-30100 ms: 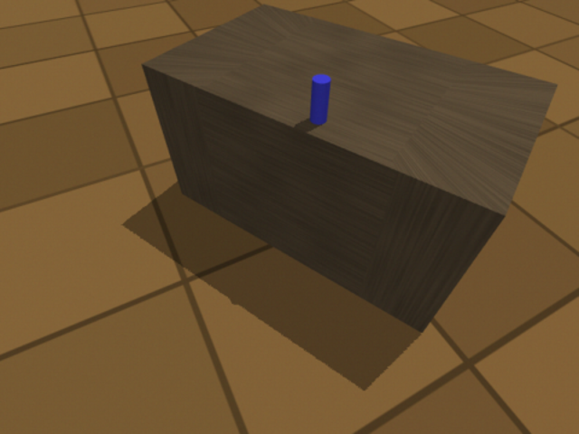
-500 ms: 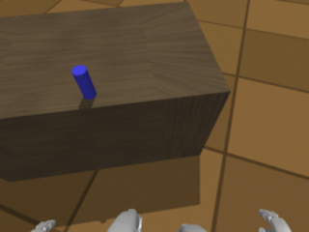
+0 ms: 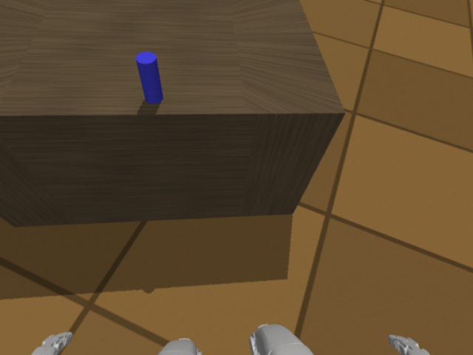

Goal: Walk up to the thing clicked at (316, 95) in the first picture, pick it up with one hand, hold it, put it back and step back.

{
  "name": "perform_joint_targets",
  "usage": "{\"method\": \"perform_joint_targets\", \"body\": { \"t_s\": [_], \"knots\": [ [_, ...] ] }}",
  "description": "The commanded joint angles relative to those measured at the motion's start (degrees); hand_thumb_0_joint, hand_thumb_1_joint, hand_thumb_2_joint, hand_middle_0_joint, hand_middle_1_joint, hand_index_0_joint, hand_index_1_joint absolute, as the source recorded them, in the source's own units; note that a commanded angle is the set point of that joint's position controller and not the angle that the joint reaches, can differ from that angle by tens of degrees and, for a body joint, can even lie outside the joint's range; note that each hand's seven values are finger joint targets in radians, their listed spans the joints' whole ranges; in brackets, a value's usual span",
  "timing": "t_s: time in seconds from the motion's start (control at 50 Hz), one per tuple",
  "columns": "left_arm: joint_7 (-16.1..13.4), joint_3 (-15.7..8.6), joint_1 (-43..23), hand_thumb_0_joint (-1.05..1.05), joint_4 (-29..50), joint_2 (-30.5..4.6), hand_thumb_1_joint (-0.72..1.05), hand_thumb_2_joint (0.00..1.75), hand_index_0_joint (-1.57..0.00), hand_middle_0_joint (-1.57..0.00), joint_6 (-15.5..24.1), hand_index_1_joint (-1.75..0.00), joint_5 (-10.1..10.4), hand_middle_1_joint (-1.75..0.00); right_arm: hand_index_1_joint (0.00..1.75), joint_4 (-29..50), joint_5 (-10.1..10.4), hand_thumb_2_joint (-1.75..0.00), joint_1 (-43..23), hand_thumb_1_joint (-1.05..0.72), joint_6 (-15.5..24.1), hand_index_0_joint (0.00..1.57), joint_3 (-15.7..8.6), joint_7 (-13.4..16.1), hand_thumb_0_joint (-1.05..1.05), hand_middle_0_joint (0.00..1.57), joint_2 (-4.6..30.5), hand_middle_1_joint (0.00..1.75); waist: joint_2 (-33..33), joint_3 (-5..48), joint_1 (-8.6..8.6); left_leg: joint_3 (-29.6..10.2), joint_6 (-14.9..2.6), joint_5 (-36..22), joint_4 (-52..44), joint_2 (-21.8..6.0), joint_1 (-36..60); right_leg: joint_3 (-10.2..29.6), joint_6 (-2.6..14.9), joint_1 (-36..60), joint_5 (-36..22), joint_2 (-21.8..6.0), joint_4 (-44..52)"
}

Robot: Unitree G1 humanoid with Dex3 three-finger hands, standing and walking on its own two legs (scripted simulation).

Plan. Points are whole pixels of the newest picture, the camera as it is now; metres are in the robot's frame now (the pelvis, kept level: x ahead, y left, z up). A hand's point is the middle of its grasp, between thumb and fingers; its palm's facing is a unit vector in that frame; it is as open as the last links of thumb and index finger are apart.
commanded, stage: step back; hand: left
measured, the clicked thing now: (150, 79) +0.75 +0.23 -0.05
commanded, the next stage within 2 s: stand in 1.88 s
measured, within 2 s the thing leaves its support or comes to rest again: neither
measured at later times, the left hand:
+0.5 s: hand out of the picture -0.06 +0.25 -0.15, palm faces +0.04 -0.91 -0.42, open 7.4 cm
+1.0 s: hand out of the picture -0.27 +0.22 -0.15, palm faces +0.03 -0.92 -0.39, open 7.4 cm
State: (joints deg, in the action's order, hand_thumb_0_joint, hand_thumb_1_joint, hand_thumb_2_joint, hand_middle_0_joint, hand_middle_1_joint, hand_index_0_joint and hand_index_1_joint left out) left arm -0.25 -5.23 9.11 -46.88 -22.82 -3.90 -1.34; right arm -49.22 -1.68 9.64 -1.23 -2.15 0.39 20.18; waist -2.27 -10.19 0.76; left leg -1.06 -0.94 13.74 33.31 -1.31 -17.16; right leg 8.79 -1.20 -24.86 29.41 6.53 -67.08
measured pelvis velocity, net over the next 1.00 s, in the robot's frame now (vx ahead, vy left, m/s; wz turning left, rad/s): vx -0.31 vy -0.05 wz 0.02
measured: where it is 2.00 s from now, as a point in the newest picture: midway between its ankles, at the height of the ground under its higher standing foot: outside the picture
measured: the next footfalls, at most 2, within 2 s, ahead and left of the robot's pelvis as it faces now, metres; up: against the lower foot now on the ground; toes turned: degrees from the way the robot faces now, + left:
right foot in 0.14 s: -0.05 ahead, -0.16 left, +0.00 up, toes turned +0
left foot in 0.48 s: -0.20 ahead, +0.10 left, +0.00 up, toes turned +4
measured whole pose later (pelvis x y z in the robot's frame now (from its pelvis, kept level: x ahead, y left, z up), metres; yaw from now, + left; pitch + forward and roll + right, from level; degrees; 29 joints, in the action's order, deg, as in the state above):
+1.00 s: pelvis -0.31 -0.05 +0.00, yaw +1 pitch -3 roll +0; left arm 0.7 -3.2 14.1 -55.6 -20.2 0.9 -3.0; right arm -54.5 -1.3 11.9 -2.0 -2.9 -1.2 23.1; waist 2.1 -4.3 2.2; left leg -5.3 0.7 25.4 44.1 1.0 -19.7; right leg 0.8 0.7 -12.0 20.4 0.3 -34.8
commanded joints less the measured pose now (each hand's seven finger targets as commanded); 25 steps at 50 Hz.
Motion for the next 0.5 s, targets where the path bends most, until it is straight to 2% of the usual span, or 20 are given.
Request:
{"method": "perform_joint_targets", "body": {
  "t_s": [0.0, 0.02, 0.06, 0.1, 0.12, 0.14, 0.16, 0.18, 0.2, 0.22, 0.24, 0.28, 0.32, 0.36, 0.38, 0.4, 0.42, 0.44, 0.46, 0.48],
  "knots": [
    [-0.5, -2.1, 1.4, 0.00, 4.4, -8.9, 0.90, 0.90, -0.20, -0.20, 1.5, -0.30, 0.0, -0.30, 0.30, 5.5, -0.2, -0.90, 0.0, -0.90, 1.0, 0.20, -5.1, 1.5, 0.00, 0.20, 16.4, 0.30, 12.9, 12.1, -1.66, -12.3, -13.95, -22.7, -6.9, -14.7, 11.8, -2.5, -1.08, -0.1, 1.1, -3.5, 11.9],
    [-0.4, -2.0, 1.9, 0.00, 3.9, -9.1, 0.90, 0.90, -0.20, -0.20, 1.7, -0.30, 0.0, -0.30, 0.30, 6.0, -0.2, -0.90, -0.6, -0.90, 0.8, 0.20, -5.3, 1.4, 0.00, 0.20, 17.0, 0.30, 14.0, 13.1, -1.22, -12.4, -12.87, -22.4, -6.0, -14.8, 11.0, -3.6, -0.34, 2.7, 0.5, -5.5, 18.3],
    [-0.1, -2.0, 3.9, 0.00, 2.0, -8.5, 0.90, 0.90, -0.20, -0.20, 2.3, -0.30, -0.1, -0.30, 0.30, 5.9, -0.2, -0.90, -1.0, -0.90, 0.0, 0.20, -5.0, 1.1, 0.00, 0.20, 17.0, 0.30, 13.8, 15.2, -1.23, -9.9, -10.87, -20.3, -3.1, -11.8, 9.7, -7.4, 0.32, 8.4, -4.9, -4.7, 30.8],
    [-0.1, -2.2, 9.1, 0.00, -0.6, -8.7, 0.90, 0.90, -0.20, -0.20, 2.7, -0.30, -0.5, -0.30, 0.30, 6.2, 0.6, -0.90, -3.0, -0.90, -1.0, 0.20, -4.6, 0.8, 0.00, 0.20, 17.0, 0.30, 13.1, 16.1, 1.32, -8.6, -7.56, -13.8, -0.7, -10.3, 3.2, -9.1, 2.26, 16.9, -14.2, -4.2, 42.8],
    [0.0, -3.0, 9.0, 0.00, -0.3, -11.6, 0.90, 0.90, -0.20, -0.20, 3.0, -0.30, -1.1, -0.30, 0.30, 6.5, 0.9, -0.90, -2.2, -0.90, -1.2, 0.20, -4.0, 0.5, 0.00, 0.20, 14.9, 0.30, 7.3, 14.5, 1.15, -8.1, -4.39, -3.8, 3.7, -5.9, -5.6, -0.1, 4.10, 19.6, -13.1, -8.6, 43.0],
    [0.1, -4.4, 8.1, 0.00, 0.9, -17.1, 0.90, 0.90, -0.20, -0.20, 3.0, -0.30, -1.4, -0.30, 0.30, 8.2, 1.3, -0.90, -4.1, -0.90, -1.0, 0.20, -3.2, 0.7, 0.00, 0.20, 11.4, 0.30, -7.9, 11.5, 2.25, -4.5, -0.48, 13.2, 14.2, 4.8, -15.9, 16.7, 9.45, 17.0, -13.1, -20.8, 47.8],
    [-0.2, -5.1, 3.3, 0.00, 2.7, -21.9, 0.90, 0.90, -0.20, -0.20, 3.0, -0.30, -1.6, -0.30, 0.30, 7.8, 1.0, -0.90, -5.9, -0.90, -1.4, 0.20, -4.1, 1.9, 0.00, 0.20, 12.9, 0.30, -13.8, 8.6, 4.09, -6.9, 1.01, 22.5, 29.4, 5.9, -11.4, 25.9, 18.31, 1.2, -14.2, -31.2, 51.9],
    [-0.6, -4.4, -0.4, 0.00, 4.0, -19.5, 0.90, 0.90, -0.20, -0.20, 3.4, -0.30, -1.1, -0.30, 0.30, 7.0, 1.2, -0.90, -4.8, -0.90, -1.5, 0.20, -4.6, 1.8, 0.00, 0.20, 14.8, 0.30, -9.6, 6.0, 1.46, -11.4, 0.93, 19.7, 36.2, 4.4, -9.2, 23.2, 18.14, -3.8, -14.9, -30.7, 52.0],
    [-0.8, -3.2, -4.3, 0.00, 4.9, -16.2, 0.90, 0.90, -0.20, -0.20, 3.6, -0.30, -0.7, -0.30, 0.30, 5.4, 1.6, -0.90, -1.8, -0.90, -1.3, 0.20, -4.3, 1.7, 0.00, 0.20, 14.9, 0.30, -2.6, 5.9, -1.05, -11.8, 0.91, 15.2, 37.0, 6.5, -9.6, 12.4, 14.62, -0.6, -23.2, -23.8, 46.1],
    [-1.1, -2.9, -6.5, 0.00, 4.7, -14.0, 0.90, 0.90, -0.20, -0.20, 3.4, -0.30, -1.0, -0.30, 0.30, 4.1, 2.0, -0.90, 0.4, -0.90, -1.1, 0.20, -4.0, 1.7, 0.00, 0.20, 13.9, 0.30, -2.7, 6.5, -2.25, -9.7, 0.78, 13.7, 36.9, 7.8, -9.8, 5.8, 12.63, 1.7, -29.0, -20.6, 43.1],
    [-1.2, -3.1, -6.4, 0.00, 4.8, -13.3, 0.90, 0.90, -0.20, -0.20, 3.4, -0.30, -1.3, -0.30, 0.30, 3.6, 2.0, -0.90, 1.8, -0.90, -0.9, 0.20, -3.7, 1.7, 0.00, 0.20, 13.4, 0.30, -4.9, 7.5, -2.36, -8.3, 1.50, 13.2, 37.2, 8.0, -9.5, 3.5, 12.22, 4.1, -31.6, -19.5, 41.5],
    [-1.4, -2.8, -2.6, 0.00, 4.9, -12.9, 0.90, 0.90, -0.20, -0.20, 3.4, -0.30, -1.4, -0.30, 0.30, 3.8, 1.4, -0.90, 1.2, -0.90, -0.5, 0.20, -3.1, 1.7, 0.00, 0.20, 13.0, 0.30, -6.5, 9.4, 0.24, -6.4, 2.14, 15.0, 32.2, 6.8, -10.3, 2.6, 12.62, 10.7, -36.1, -19.6, 39.5],
    [-2.0, -2.8, -0.5, 0.00, 4.6, -13.2, 0.90, 0.90, -0.20, -0.20, 3.0, -0.30, -1.5, -0.30, 0.30, 4.9, 0.9, -0.90, -0.7, -0.90, -0.6, 0.20, -3.0, 1.6, 0.00, 0.20, 12.3, 0.30, -7.4, 9.4, 2.02, -4.7, 2.33, 17.2, 24.2, 5.1, -11.1, 3.5, 12.98, 15.9, -38.7, -21.2, 38.5],
    [-2.3, -2.7, 0.7, 0.00, 4.6, -13.8, 0.90, 0.90, -0.20, -0.20, 2.6, -0.30, -1.3, -0.30, 0.30, 5.2, 0.5, -0.90, -0.9, -0.90, -0.5, 0.20, -3.2, 1.4, 0.00, 0.20, 12.2, 0.30, -8.7, 10.4, 2.76, -2.8, 1.68, 17.7, 15.6, 3.6, -9.3, 4.9, 13.04, 18.4, -42.1, -22.6, 37.3],
    [-2.2, -2.6, 0.5, 0.00, 4.7, -13.8, 0.90, 0.90, -0.20, -0.20, 2.5, -0.30, -1.0, -0.30, 0.30, 4.7, 0.5, -0.90, 0.6, -0.90, -0.5, 0.20, -3.3, 1.2, 0.00, 0.20, 12.0, 0.30, -9.1, 11.6, 2.45, -1.6, 1.44, 16.6, 10.5, 3.4, -7.2, 4.8, 12.53, 19.4, -42.6, -22.2, 36.0],
    [-2.1, -2.4, -0.6, 0.00, 5.0, -14.1, 0.90, 0.90, -0.20, -0.20, 2.3, -0.30, -0.6, -0.30, 0.30, 3.9, 0.4, -0.90, 2.5, -0.90, -0.4, 0.20, -3.5, 1.1, 0.00, 0.20, 12.1, 0.30, -9.4, 12.7, 1.56, 0.0, 1.02, 14.2, 6.4, 3.3, -4.1, 4.3, 11.96, 18.4, -41.7, -21.8, 35.1],
    [-1.9, -2.1, -1.6, 0.00, 5.2, -14.3, 0.90, 0.90, -0.20, -0.20, 2.0, -0.30, -0.2, -0.30, 0.30, 2.6, 0.3, -0.90, 5.1, -0.90, -0.4, 0.20, -3.7, 0.9, 0.00, 0.20, 12.2, 0.30, -9.4, 14.3, 0.06, 1.4, 0.21, 9.1, -1.1, 3.4, 0.5, 3.8, 10.70, 17.0, -39.4, -20.8, 33.4],
    [-1.8, -1.5, -1.7, 0.00, 5.4, -13.7, 0.90, 0.90, -0.20, -0.20, 1.6, -0.30, 0.1, -0.30, 0.30, 1.7, 0.2, -0.90, 6.9, -0.90, -0.3, 0.20, -4.2, 0.8, 0.00, 0.20, 12.9, 0.30, -7.1, 14.8, -1.05, 0.7, -0.76, 1.5, -7.6, 2.6, 5.6, 2.5, 8.22, 12.8, -34.5, -19.4, 31.4],
    [-1.8, -0.6, -0.7, 0.00, 5.6, -11.7, 0.90, 0.90, -0.20, -0.20, 1.5, -0.30, 0.1, -0.30, 0.30, 1.8, -0.5, -0.90, 6.4, -0.90, -0.3, 0.20, -5.1, 0.7, 0.00, 0.20, 15.6, 0.30, 0.7, 15.0, -1.06, -10.5, -4.03, -4.1, -10.1, -5.0, 9.7, -0.6, 4.81, 5.1, -24.0, -14.9, 25.5],
    [-2.0, -0.3, -3.6, 0.00, 6.8, -9.9, 0.90, 0.90, -0.20, -0.20, 1.8, -0.30, 0.6, -0.30, 0.30, 3.1, -0.2, -0.90, 2.4, -0.90, -0.6, 0.20, -5.7, 0.1, 0.00, 0.20, 21.5, 0.30, 16.2, 13.2, -1.36, -25.8, -12.07, -10.4, -13.9, -18.0, 5.7, -10.8, 1.63, -2.2, -1.4, -4.3, 15.5]
  ]
}}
